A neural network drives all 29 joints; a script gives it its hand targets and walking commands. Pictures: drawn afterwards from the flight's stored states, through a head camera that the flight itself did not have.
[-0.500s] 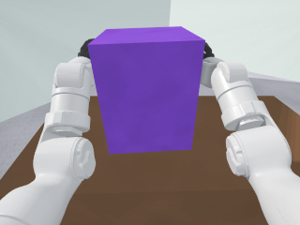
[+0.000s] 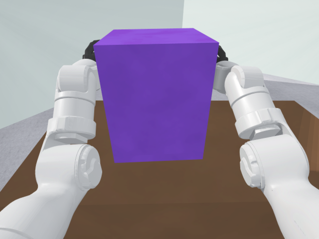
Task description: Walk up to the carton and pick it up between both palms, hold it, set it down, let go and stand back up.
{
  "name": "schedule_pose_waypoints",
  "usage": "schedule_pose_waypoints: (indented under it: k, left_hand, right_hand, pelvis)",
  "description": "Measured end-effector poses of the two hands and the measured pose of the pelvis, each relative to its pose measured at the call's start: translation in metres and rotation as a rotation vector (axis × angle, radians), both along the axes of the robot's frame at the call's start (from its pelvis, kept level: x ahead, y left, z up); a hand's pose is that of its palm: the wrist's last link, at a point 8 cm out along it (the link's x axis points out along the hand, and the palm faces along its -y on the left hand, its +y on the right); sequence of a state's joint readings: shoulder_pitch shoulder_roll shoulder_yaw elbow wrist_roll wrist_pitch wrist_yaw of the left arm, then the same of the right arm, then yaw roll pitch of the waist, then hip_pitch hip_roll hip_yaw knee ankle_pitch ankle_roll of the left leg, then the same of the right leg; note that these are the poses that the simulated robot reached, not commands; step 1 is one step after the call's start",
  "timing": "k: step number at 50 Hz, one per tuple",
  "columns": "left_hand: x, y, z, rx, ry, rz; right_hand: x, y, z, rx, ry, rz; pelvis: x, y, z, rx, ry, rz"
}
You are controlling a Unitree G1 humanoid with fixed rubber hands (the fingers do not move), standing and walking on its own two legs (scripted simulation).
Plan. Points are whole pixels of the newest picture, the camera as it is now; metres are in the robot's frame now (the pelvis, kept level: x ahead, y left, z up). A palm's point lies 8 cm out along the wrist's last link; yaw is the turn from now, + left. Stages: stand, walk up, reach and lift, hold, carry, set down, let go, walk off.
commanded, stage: hold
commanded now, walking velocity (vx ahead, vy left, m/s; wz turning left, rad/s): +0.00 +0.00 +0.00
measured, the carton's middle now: (156, 91) +0.36 -0.01 +0.28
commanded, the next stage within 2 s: none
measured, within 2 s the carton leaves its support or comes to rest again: neither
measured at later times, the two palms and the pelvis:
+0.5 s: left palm (90, 71) +0.37 +0.14 +0.33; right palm (219, 72) +0.36 -0.15 +0.33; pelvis +0.00 +0.00 +0.00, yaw +0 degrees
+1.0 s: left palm (93, 69) +0.38 +0.14 +0.33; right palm (221, 72) +0.36 -0.16 +0.33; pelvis +0.00 +0.00 +0.00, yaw +0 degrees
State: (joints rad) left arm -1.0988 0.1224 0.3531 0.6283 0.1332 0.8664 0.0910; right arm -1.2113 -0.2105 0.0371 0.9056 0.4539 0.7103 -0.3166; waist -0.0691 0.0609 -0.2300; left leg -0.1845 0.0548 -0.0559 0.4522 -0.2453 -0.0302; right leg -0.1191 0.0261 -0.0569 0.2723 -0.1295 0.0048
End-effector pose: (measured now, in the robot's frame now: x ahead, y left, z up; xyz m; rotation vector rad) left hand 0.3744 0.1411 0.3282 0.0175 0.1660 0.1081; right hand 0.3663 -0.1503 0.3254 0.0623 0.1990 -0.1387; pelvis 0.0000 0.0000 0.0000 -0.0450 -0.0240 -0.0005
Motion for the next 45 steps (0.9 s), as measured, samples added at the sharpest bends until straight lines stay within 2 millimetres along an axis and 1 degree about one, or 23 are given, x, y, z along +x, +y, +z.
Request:
schedule_pose_waypoints:
  k: [11, 19, 29, 38, 45]
  left_hand:
    - [0.002, 0.001, 0.001, 0.001, -0.009, -0.006]
    - [0.000, 0.002, -0.004, -0.003, 0.001, -0.008]
    - [-0.006, -0.002, 0.003, 0.008, -0.017, -0.007]
    - [-0.005, -0.004, 0.010, -0.009, -0.011, -0.008]
    - [0.000, -0.004, 0.005, 0.004, 0.007, -0.011]
  right_hand:
    - [0.000, 0.001, 0.002, -0.016, -0.008, 0.000]
    - [-0.001, 0.002, 0.000, -0.020, 0.002, -0.004]
    - [-0.007, -0.002, 0.005, -0.010, -0.016, -0.004]
    - [-0.007, -0.004, 0.010, -0.007, -0.009, -0.009]
    - [-0.003, -0.004, 0.004, -0.010, 0.009, -0.007]
  pelvis:
    - [0.001, 0.001, 0.000, 0.001, 0.001, -0.003]
    - [0.000, 0.000, 0.000, -0.002, -0.002, -0.003]
    - [-0.002, 0.001, 0.000, -0.001, -0.009, -0.001]
    - [-0.004, -0.002, 0.000, 0.004, 0.002, -0.005]
    - [-0.005, -0.002, 0.001, 0.005, 0.007, -0.001]
